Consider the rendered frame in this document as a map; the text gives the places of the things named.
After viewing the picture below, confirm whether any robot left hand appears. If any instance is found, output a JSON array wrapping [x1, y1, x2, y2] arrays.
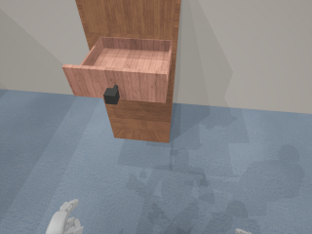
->
[[45, 199, 84, 234]]

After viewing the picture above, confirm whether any cabinet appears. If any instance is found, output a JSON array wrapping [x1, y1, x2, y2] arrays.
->
[[75, 0, 181, 143]]

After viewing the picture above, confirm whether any drawer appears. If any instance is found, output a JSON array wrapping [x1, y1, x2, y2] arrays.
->
[[62, 36, 173, 103]]

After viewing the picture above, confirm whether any handle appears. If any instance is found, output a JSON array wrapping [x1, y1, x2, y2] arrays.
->
[[103, 85, 120, 105]]

